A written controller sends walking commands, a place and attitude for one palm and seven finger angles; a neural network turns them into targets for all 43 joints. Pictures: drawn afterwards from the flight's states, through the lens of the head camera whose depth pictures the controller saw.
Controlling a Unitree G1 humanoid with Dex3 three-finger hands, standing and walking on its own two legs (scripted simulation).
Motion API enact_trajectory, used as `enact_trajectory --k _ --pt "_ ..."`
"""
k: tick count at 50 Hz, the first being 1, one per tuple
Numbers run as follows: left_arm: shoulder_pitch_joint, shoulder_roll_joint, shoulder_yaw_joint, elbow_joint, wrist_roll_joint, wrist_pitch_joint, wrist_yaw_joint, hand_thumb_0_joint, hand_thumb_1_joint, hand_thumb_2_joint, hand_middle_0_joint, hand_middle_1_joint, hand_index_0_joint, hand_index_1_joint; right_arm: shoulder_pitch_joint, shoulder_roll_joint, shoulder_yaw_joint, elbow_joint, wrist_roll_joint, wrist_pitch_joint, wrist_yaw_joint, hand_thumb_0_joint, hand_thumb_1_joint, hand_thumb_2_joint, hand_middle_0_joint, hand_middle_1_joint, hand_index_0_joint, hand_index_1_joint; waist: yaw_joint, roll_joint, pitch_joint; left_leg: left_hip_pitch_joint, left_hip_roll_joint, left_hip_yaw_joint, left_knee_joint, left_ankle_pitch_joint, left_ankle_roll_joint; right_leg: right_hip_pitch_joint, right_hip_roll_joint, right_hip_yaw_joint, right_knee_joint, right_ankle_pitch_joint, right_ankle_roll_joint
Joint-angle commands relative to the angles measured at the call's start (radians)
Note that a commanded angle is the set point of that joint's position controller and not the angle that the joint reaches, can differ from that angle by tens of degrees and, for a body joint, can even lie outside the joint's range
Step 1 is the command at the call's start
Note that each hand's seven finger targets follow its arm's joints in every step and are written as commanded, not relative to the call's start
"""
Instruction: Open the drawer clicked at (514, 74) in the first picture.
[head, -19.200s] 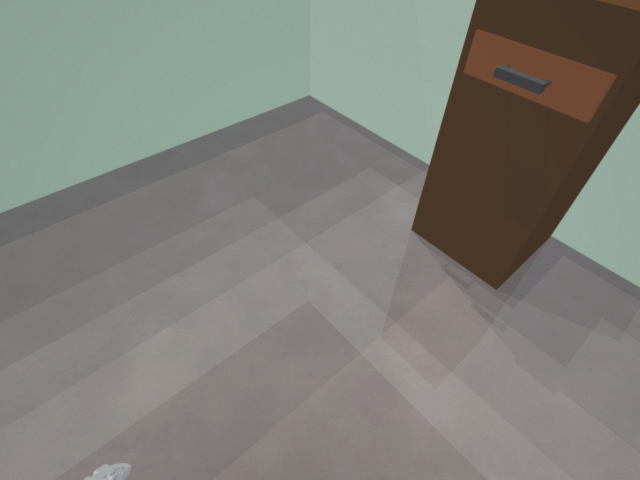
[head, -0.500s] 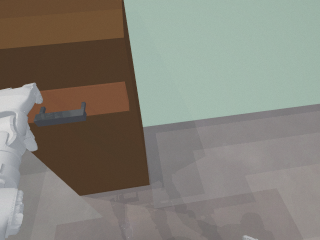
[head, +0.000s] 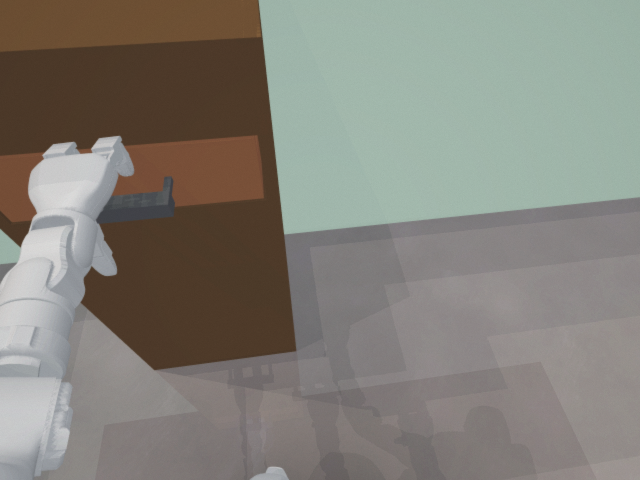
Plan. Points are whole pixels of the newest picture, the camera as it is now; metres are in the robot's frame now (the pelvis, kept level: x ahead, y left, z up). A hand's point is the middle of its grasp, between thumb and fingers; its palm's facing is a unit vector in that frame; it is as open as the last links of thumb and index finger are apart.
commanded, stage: lower the fingers behind the handle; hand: left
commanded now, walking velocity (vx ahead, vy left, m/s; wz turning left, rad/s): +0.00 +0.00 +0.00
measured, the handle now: (123, 197) +0.48 +0.30 +0.05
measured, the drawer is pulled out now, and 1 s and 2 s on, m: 0.00 0.00 0.00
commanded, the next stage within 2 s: lift the fingers back up to retry in 0.82 s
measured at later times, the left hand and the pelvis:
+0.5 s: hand (90, 220) +0.43 +0.32 +0.06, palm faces +0.00 +0.01 -1.00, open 13.7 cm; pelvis -0.01 -0.01 -0.01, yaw +0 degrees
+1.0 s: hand (89, 219) +0.43 +0.32 +0.06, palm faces -0.03 +0.00 -1.00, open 13.6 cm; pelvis +0.00 +0.00 -0.01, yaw +0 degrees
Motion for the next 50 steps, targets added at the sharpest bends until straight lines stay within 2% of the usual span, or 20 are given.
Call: enact_trajectory --k 1,3,7,8,10,11,13,15,17,20,21,25,28,29,32,34,38,45,46,50 --pt "-0.366 0.380 0.084 0.015 0.028 0.116 -0.031 0.000 -0.500 0.300 -0.300 -1.200 -0.300 -1.200 0.060 -0.182 -0.045 -0.090 0.003 -0.021 -0.030 0.000 -0.900 -0.900 0.200 0.300 0.200 0.300 -0.015 -0.028 -0.242 0.249 0.009 0.038 -0.135 0.140 0.014 0.065 0.009 -0.063 -0.137 0.144 -0.041" --pt "-0.323 0.380 0.082 0.055 0.027 0.112 -0.058 0.000 -0.500 0.300 -0.300 -1.200 -0.300 -1.200 0.059 -0.181 -0.037 -0.102 0.005 -0.019 -0.036 0.000 -0.900 -0.900 0.200 0.300 0.200 0.300 -0.008 -0.052 -0.212 0.219 0.007 0.043 -0.141 0.112 0.014 0.074 0.006 -0.058 -0.146 0.131 -0.040" --pt "-0.305 0.357 0.058 0.100 0.013 0.063 -0.099 0.000 -0.500 0.300 -0.300 -1.200 -0.300 -1.200 0.070 -0.183 -0.031 -0.119 0.008 -0.030 -0.044 0.000 -0.900 -0.900 0.200 0.300 0.200 0.300 -0.024 -0.077 -0.136 0.170 0.005 0.047 -0.143 0.034 0.019 0.051 0.000 -0.050 -0.164 0.077 -0.036" --pt "-0.291 0.382 0.081 0.106 0.013 0.049 -0.103 0.000 -0.500 0.300 -0.300 -1.200 -0.300 -1.200 0.072 -0.183 -0.029 -0.126 0.010 -0.032 -0.047 0.000 -0.900 -0.900 0.200 0.300 0.200 0.300 -0.017 -0.099 -0.136 0.153 0.003 0.045 -0.140 0.026 0.021 0.054 0.000 -0.046 -0.160 0.072 -0.036" --pt "-0.337 0.365 0.073 0.050 0.008 -0.006 -0.110 0.000 -0.500 0.300 -0.300 -1.200 -0.300 -1.200 0.086 -0.181 -0.037 -0.134 0.007 -0.045 -0.053 0.000 -0.900 -0.900 0.200 0.300 0.200 0.300 -0.034 -0.082 -0.162 0.155 0.004 0.047 -0.120 0.028 0.025 0.049 -0.001 -0.039 -0.155 0.080 -0.036" --pt "-0.349 0.392 0.090 0.022 0.016 -0.038 -0.107 0.000 -0.500 0.300 -0.300 -1.200 -0.300 -1.200 0.088 -0.180 -0.040 -0.138 0.008 -0.052 -0.057 0.000 -0.900 -0.900 0.200 0.300 0.200 0.300 -0.032 -0.033 -0.179 0.154 0.002 0.050 -0.105 0.032 0.025 0.033 -0.002 -0.029 -0.144 0.085 -0.035" --pt "-0.360 0.393 0.102 -0.004 0.020 -0.080 -0.084 0.000 -0.500 0.300 -0.300 -1.200 -0.300 -1.200 0.107 -0.175 -0.051 -0.127 0.005 -0.059 -0.059 0.000 -0.900 -0.900 0.200 0.300 0.200 0.300 -0.037 -0.013 -0.222 0.164 0.004 0.040 -0.078 0.055 0.026 0.001 0.005 -0.033 -0.115 0.098 -0.038" --pt "-0.316 0.325 0.070 0.024 0.017 -0.079 -0.073 0.000 -0.500 0.300 -0.300 -1.200 -0.300 -1.200 0.122 -0.173 -0.060 -0.119 0.003 -0.062 -0.051 0.000 -0.900 -0.900 0.200 0.300 0.200 0.300 -0.046 -0.022 -0.230 0.169 0.006 0.039 -0.060 0.084 0.023 -0.025 0.009 -0.042 -0.103 0.124 -0.041" --pt "-0.309 0.319 0.065 0.032 0.011 -0.080 -0.055 0.000 -0.500 0.300 -0.300 -1.200 -0.300 -1.200 0.138 -0.179 -0.064 -0.109 0.003 -0.064 -0.045 0.000 -0.900 -0.900 0.200 0.300 0.200 0.300 -0.044 -0.002 -0.223 0.166 0.009 0.037 -0.050 0.085 0.019 -0.064 0.012 -0.048 -0.088 0.117 -0.043" --pt "-0.292 0.295 0.060 0.030 0.000 -0.059 -0.033 0.000 -0.500 0.300 -0.300 -1.200 -0.300 -1.200 0.152 -0.180 -0.072 -0.098 -0.001 -0.060 -0.036 0.000 -0.900 -0.900 0.200 0.300 0.200 0.300 -0.040 -0.013 -0.275 0.171 0.007 0.042 -0.034 0.135 0.019 -0.042 0.015 -0.049 -0.076 0.167 -0.043" --pt "-0.294 0.321 0.074 0.030 0.004 -0.053 -0.029 0.000 -0.500 0.300 -0.300 -1.200 -0.300 -1.200 0.156 -0.184 -0.072 -0.093 0.002 -0.056 -0.035 0.000 -0.900 -0.900 0.200 0.300 0.200 0.300 -0.036 -0.026 -0.296 0.170 0.008 0.043 -0.030 0.147 0.019 -0.033 0.013 -0.047 -0.069 0.184 -0.040" --pt "-0.330 0.296 0.043 -0.001 -0.006 -0.017 -0.023 0.000 -0.500 0.300 -0.300 -1.200 -0.300 -1.200 0.151 -0.185 -0.073 -0.082 0.001 -0.046 -0.029 0.000 -0.900 -0.900 0.200 0.300 0.200 0.300 -0.045 -0.001 -0.290 0.184 0.008 0.045 -0.040 0.160 0.019 -0.016 0.013 -0.050 -0.080 0.197 -0.042" --pt "-0.310 0.336 0.065 0.026 0.002 0.007 -0.028 0.000 -0.500 0.300 -0.300 -1.200 -0.300 -1.200 0.140 -0.188 -0.065 -0.082 0.008 -0.038 -0.032 0.000 -0.900 -0.900 0.200 0.300 0.200 0.300 -0.039 -0.043 -0.264 0.170 0.007 0.044 -0.056 0.133 0.023 -0.002 0.013 -0.048 -0.095 0.174 -0.036" --pt "-0.293 0.308 0.041 0.043 -0.005 0.016 -0.034 0.000 -0.500 0.300 -0.300 -1.200 -0.300 -1.200 0.135 -0.185 -0.063 -0.089 0.007 -0.039 -0.032 0.000 -0.900 -0.900 0.200 0.300 0.200 0.300 -0.043 -0.028 -0.232 0.161 0.003 0.050 -0.059 0.118 0.023 0.001 0.013 -0.048 -0.103 0.165 -0.037" --pt "-0.272 0.331 0.059 0.049 -0.002 0.013 -0.051 0.000 -0.500 0.300 -0.300 -1.200 -0.300 -1.200 0.126 -0.186 -0.057 -0.090 0.006 -0.036 -0.035 0.000 -0.900 -0.900 0.200 0.300 0.200 0.300 -0.031 -0.022 -0.225 0.165 0.003 0.051 -0.066 0.125 0.023 0.013 0.012 -0.047 -0.105 0.171 -0.039" --pt "-0.290 0.318 0.041 0.061 0.001 0.009 -0.061 0.000 -0.500 0.300 -0.300 -1.200 -0.300 -1.200 0.122 -0.185 -0.052 -0.096 0.008 -0.039 -0.036 0.000 -0.900 -0.900 0.200 0.300 0.200 0.300 -0.046 -0.040 -0.182 0.154 0.005 0.046 -0.072 0.101 0.024 -0.008 0.012 -0.051 -0.114 0.147 -0.038" --pt "-0.269 0.349 0.073 0.054 0.005 -0.012 -0.070 0.000 -0.500 0.300 -0.300 -1.200 -0.300 -1.200 0.120 -0.182 -0.049 -0.110 0.010 -0.039 -0.039 0.000 -0.900 -0.900 0.200 0.300 0.200 0.300 -0.032 -0.050 -0.200 0.144 0.001 0.049 -0.071 0.097 0.025 0.006 0.010 -0.045 -0.111 0.148 -0.036" --pt "-0.275 0.293 0.052 0.020 -0.002 -0.031 -0.058 0.000 -0.500 0.300 -0.300 -1.200 -0.300 -1.200 0.125 -0.177 -0.059 -0.117 0.003 -0.040 -0.031 0.000 -0.900 -0.900 0.200 0.300 0.200 0.300 -0.039 -0.039 -0.230 0.185 0.007 0.042 -0.054 0.143 0.022 -0.023 0.015 -0.056 -0.094 0.170 -0.042" --pt "-0.277 0.315 0.064 0.023 0.006 -0.032 -0.054 0.000 -0.500 0.300 -0.300 -1.200 -0.300 -1.200 0.125 -0.179 -0.059 -0.117 0.007 -0.038 -0.032 0.000 -0.900 -0.900 0.200 0.300 0.200 0.300 -0.037 -0.043 -0.230 0.184 0.007 0.041 -0.054 0.136 0.020 -0.033 0.014 -0.054 -0.091 0.163 -0.039" --pt "-0.363 0.327 0.071 -0.078 -0.004 -0.026 -0.040 0.000 -0.500 0.300 -0.300 -1.200 -0.300 -1.200 0.115 -0.175 -0.064 -0.115 0.003 -0.040 -0.032 0.000 -0.900 -0.900 0.200 0.300 0.200 0.300 -0.037 0.017 -0.294 0.247 0.011 0.037 -0.060 0.171 0.021 -0.003 0.014 -0.056 -0.092 0.174 -0.043"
